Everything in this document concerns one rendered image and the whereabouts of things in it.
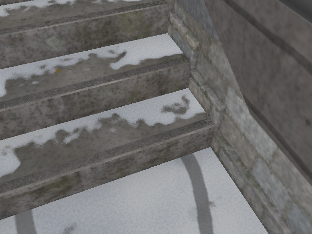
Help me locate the stairs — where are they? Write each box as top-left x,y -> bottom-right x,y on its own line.
0,0 -> 215,220

